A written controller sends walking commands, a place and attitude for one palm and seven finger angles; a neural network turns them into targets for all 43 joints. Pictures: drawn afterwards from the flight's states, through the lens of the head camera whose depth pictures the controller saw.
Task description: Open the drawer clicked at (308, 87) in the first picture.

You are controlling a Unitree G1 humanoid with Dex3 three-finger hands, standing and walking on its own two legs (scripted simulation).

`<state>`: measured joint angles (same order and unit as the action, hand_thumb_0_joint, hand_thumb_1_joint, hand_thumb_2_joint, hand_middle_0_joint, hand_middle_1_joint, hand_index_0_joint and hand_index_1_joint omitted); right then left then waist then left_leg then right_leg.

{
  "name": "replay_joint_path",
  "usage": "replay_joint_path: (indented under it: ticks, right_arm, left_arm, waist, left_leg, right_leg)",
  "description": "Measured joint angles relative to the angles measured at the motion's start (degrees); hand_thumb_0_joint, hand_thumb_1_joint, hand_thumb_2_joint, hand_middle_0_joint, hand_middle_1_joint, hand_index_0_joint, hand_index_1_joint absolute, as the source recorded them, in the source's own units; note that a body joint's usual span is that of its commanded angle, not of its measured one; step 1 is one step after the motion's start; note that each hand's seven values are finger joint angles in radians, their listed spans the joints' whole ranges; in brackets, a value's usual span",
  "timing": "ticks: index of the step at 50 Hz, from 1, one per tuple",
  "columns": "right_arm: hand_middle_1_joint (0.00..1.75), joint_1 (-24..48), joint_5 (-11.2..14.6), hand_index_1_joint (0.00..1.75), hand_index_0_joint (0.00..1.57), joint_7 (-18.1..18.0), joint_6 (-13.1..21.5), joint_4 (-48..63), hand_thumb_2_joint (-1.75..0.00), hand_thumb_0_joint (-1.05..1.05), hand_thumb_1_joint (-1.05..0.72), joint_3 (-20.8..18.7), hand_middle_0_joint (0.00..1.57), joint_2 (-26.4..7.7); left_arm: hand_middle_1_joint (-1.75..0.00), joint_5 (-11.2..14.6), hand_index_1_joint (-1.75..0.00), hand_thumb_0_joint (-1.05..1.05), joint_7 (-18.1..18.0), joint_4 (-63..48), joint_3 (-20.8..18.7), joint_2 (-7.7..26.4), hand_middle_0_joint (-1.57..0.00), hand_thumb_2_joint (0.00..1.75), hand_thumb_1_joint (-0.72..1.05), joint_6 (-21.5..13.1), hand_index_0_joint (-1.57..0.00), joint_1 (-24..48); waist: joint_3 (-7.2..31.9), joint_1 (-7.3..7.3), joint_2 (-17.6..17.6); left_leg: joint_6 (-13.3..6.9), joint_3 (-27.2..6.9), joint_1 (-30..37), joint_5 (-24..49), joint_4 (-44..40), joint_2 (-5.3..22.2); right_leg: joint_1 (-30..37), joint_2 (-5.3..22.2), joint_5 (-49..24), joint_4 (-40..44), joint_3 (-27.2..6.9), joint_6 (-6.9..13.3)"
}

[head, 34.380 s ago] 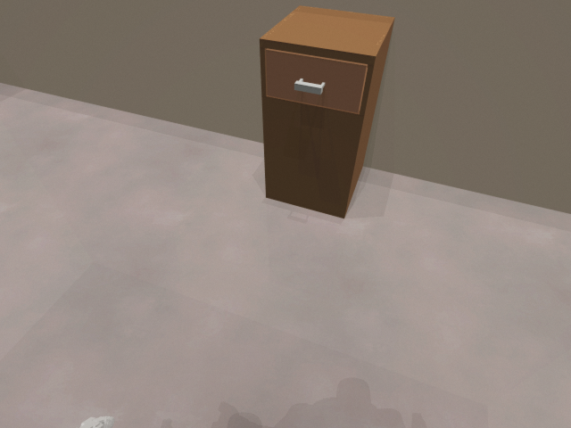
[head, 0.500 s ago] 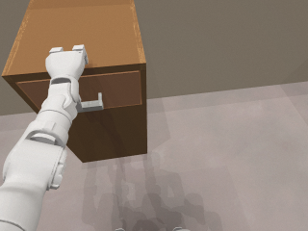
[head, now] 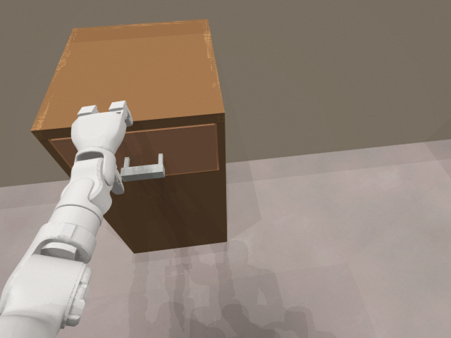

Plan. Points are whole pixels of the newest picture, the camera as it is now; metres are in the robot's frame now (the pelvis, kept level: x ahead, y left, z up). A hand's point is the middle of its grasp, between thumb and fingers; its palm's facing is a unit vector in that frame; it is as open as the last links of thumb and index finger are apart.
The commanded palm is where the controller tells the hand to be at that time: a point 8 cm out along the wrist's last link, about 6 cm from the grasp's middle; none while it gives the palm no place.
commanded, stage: draw the hand back to the body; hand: left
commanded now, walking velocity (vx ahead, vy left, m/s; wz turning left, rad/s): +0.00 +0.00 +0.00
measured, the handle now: (143, 165) +0.53 +0.19 -0.08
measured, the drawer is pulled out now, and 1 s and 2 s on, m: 0.00 0.00 0.00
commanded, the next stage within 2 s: step back with the hand held close in 1.36 s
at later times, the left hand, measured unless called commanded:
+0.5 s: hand (90, 206) +0.30 +0.18 +0.13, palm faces +0.19 -0.85 -0.50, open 13.6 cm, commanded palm +0.26 +0.23 +0.16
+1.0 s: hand (8, 300) +0.17 +0.21 +0.17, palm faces +0.40 -0.84 -0.36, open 10.0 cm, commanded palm +0.11 +0.26 +0.19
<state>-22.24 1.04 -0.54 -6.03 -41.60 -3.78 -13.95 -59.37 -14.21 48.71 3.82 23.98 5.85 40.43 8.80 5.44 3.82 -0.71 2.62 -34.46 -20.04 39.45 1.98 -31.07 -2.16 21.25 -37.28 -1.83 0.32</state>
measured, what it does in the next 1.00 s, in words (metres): stands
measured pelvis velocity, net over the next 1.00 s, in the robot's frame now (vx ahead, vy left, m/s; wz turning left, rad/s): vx -0.01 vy -0.03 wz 0.05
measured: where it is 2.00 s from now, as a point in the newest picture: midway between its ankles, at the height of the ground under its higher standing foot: outside the picture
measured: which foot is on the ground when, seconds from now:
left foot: down 0.00-1.00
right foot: down 0.00-1.00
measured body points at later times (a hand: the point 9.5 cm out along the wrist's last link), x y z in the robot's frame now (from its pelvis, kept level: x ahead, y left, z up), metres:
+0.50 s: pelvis -0.02 -0.02 +0.02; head -0.02 -0.04 +0.47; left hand +0.29 +0.23 +0.16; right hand +0.21 -0.22 -0.06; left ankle -0.02 +0.11 -0.72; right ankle -0.04 -0.12 -0.72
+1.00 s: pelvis -0.01 -0.03 +0.03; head -0.04 -0.05 +0.47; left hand +0.15 +0.26 +0.19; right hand +0.17 -0.25 -0.06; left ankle -0.02 +0.11 -0.72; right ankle -0.04 -0.12 -0.72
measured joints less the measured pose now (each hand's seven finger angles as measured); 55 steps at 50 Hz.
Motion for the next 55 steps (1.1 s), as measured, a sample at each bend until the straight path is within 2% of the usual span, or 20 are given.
replay_joint_path:
  ticks: [4,11,19,20,21,22,23,24,25,26,27,29,32,35,45,55]
  right_arm:
    - [0.3,2.6,0.6,0.3,0.2,-0.5,-0.7,0.6,-0.9,0.01,-0.91,0.1,0.2,0.1]
    - [0.3,9.1,1.3,0.3,0.2,-1.5,-1.2,3.1,-0.9,0.01,-0.91,0.9,0.2,-0.8]
    - [0.3,15.3,1.2,0.3,0.2,-2.4,-0.6,5.8,-0.9,0.01,-0.91,2.4,0.2,-0.8]
    - [0.3,15.7,1.5,0.3,0.2,-2.7,-0.4,6.6,-0.9,0.01,-0.91,2.6,0.2,-0.7]
    - [0.3,15.8,1.8,0.3,0.2,-2.9,0.2,7.4,-0.9,0.01,-0.91,3.0,0.2,-0.5]
    - [0.3,16.0,1.8,0.3,0.2,-3.3,1.0,8.0,-0.9,0.01,-0.91,3.9,0.2,-0.2]
    - [0.3,16.1,1.6,0.3,0.2,-3.6,1.8,8.4,-0.9,0.01,-0.91,4.8,0.2,0.3]
    - [0.3,16.0,1.4,0.3,0.2,-4.0,2.6,8.8,-0.9,0.01,-0.91,5.7,0.2,0.8]
    - [0.3,15.9,1.1,0.3,0.2,-4.2,3.5,9.1,-0.9,0.01,-0.91,6.5,0.2,1.3]
    - [0.3,15.7,0.8,0.3,0.2,-4.4,4.3,9.2,-0.9,0.01,-0.91,7.0,0.2,1.7]
    - [0.3,15.5,0.5,0.3,0.2,-4.4,5.0,9.1,-0.9,0.01,-0.91,7.5,0.2,2.1]
    - [0.3,14.9,0.1,0.3,0.2,-4.5,6.2,8.8,-0.9,0.01,-0.91,8.1,0.2,2.8]
    - [0.3,13.8,-0.4,0.3,0.2,-4.4,7.2,8.1,-0.9,0.01,-0.91,8.2,0.2,3.0]
    - [0.3,12.5,-0.7,0.3,0.2,-4.2,7.9,7.1,-0.9,0.01,-0.91,7.7,0.2,2.5]
    - [0.3,10.0,-1.2,0.3,0.2,-4.4,10.0,4.1,-0.9,0.02,-0.91,4.8,0.2,0.0]
    - [0.3,10.6,-1.2,0.3,0.2,-4.7,12.8,4.7,-0.9,0.02,-0.91,3.5,0.2,0.8]
  left_arm:
    - [-1.2,1.5,-1.2,0.0,1.8,-7.0,2.0,-0.1,-0.32,0.3,-0.48,1.4,-0.32,-5.7]
    - [-1.2,3.3,-1.2,0.0,5.8,-18.4,5.3,-0.2,-0.32,0.3,-0.49,1.5,-0.32,-13.8]
    - [-1.2,4.2,-1.2,0.0,8.6,-28.3,5.6,0.2,-0.32,0.3,-0.49,0.0,-0.32,-22.1]
    - [-1.2,13.6,-1.2,0.0,8.7,-29.4,4.6,-0.4,-0.32,0.3,-0.49,-0.6,-0.32,-22.8]
    - [-1.19,24.3,-1.2,0.0,9.1,-30.8,3.0,-1.5,-0.32,0.3,-0.48,-1.1,-0.32,-23.6]
    - [-1.19,33.5,-1.2,0.0,9.5,-32.5,1.0,-2.6,-0.32,0.31,-0.48,-2.0,-0.32,-24.9]
    - [-1.18,40.9,-1.19,0.0,9.7,-34.4,-1.0,-3.7,-0.32,0.31,-0.47,-2.9,-0.32,-26.5]
    - [-1.18,46.5,-1.18,0.0,9.9,-36.6,-2.7,-4.7,-0.32,0.32,-0.46,-3.6,-0.32,-28.2]
    - [-1.17,50.7,-1.17,0.0,9.8,-38.7,-4.1,-5.5,-0.32,0.32,-0.44,-4.4,-0.32,-30.0]
    - [-1.16,53.8,-1.16,0.0,9.7,-40.6,-5.4,-6.4,-0.32,0.33,-0.42,-5.2,-0.32,-31.6]
    - [-1.14,56.2,-1.15,0.0,9.5,-42.3,-6.6,-7.0,-0.32,0.34,-0.4,-5.9,-0.31,-33.2]
    - [-1.11,59.3,-1.12,0.0,9.2,-45.4,-8.7,-7.9,-0.31,0.36,-0.36,-7.0,-0.31,-36.1]
    - [-1.06,61.7,-1.06,0.0,8.9,-49.5,-11.2,-8.1,-0.3,0.39,-0.28,-8.0,-0.3,-40.5]
    - [-1.0,62.7,-1.0,0.0,8.7,-53.1,-12.9,-7.6,-0.29,0.43,-0.19,-8.7,-0.29,-45.0]
    - [-0.78,63.3,-0.79,0.0,8.4,-65.2,-16.0,-6.6,-0.27,0.58,0.15,-11.1,-0.26,-60.1]
    - [-0.56,63.2,-0.56,0.01,8.4,-73.8,-19.8,-5.3,-0.24,0.73,0.49,-13.2,-0.24,-72.2]
  waist:
    - [-0.5,-1.5,0.0]
    - [-1.5,-4.66,0.0]
    - [-3.0,-7.97,-0.2]
    - [-4.2,-8.16,0.0]
    - [-5.7,-8.33,0.1]
    - [-6.8,-8.4,-0.1]
    - [-7.7,-8.35,-0.4]
    - [-8.3,-8.23,-0.7]
    - [-8.7,-8.08,-0.9]
    - [-9.0,-7.92,-1.1]
    - [-9.1,-7.75,-1.3]
    - [-9.2,-7.44,-1.5]
    - [-9.3,-7.17,-1.4]
    - [-9.4,-7.16,-1.1]
    - [-9.3,-7.42,0.1]
    - [-8.9,-8.13,0.2]
  left_leg:
    - [0.0,-0.6,3.7,0.6,-1.7,-0.5]
    - [0.2,-1.4,9.2,1.8,-4.1,-1.3]
    - [0.6,-2.2,13.6,3.3,-6.1,-1.8]
    - [0.7,-2.5,14.8,3.4,-6.5,-1.8]
    - [0.7,-2.8,16.5,3.7,-7.1,-1.7]
    - [0.9,-2.8,18.1,4.1,-8.1,-1.6]
    - [1.0,-2.8,19.6,4.5,-9.2,-1.4]
    - [1.2,-2.8,20.9,4.9,-10.2,-1.2]
    - [1.4,-2.8,22.1,5.3,-11.1,-1.0]
    - [1.5,-2.8,23.1,5.6,-11.9,-0.9]
    - [1.7,-2.7,24.0,5.8,-12.7,-0.7]
    - [1.9,-2.7,25.4,6.4,-14.0,-0.5]
    - [2.1,-2.6,26.8,6.9,-15.5,-0.2]
    - [2.2,-2.5,27.6,7.4,-16.5,-0.1]
    - [2.2,-2.5,28.5,7.8,-17.4,0.0]
    - [2.1,-2.6,28.1,7.4,-16.4,0.2]
  right_leg:
    - [3.9,0.4,-0.3,1.7,0.6,0.1]
    - [9.4,1.2,-0.6,3.2,1.5,0.2]
    - [13.4,1.6,-0.9,3.7,2.3,0.7]
    - [14.9,1.5,-1.1,4.3,2.6,0.7]
    - [16.8,1.5,-1.6,5.3,2.8,0.5]
    - [18.4,1.3,-2.1,6.4,2.9,0.6]
    - [19.9,1.1,-2.5,7.4,2.8,0.8]
    - [21.2,1.0,-3.0,8.5,2.8,1.0]
    - [22.4,0.8,-3.4,9.5,2.8,1.2]
    - [23.4,0.6,-3.8,10.4,2.7,1.3]
    - [24.3,0.5,-4.2,11.4,2.7,1.5]
    - [25.8,0.2,-4.8,12.9,2.7,1.6]
    - [27.2,-0.1,-5.6,14.6,2.5,1.8]
    - [28.0,-0.2,-6.1,15.6,2.4,1.9]
    - [28.9,-0.2,-6.6,16.6,2.4,1.8]
    - [29.3,-0.4,-6.8,17.0,2.6,1.8]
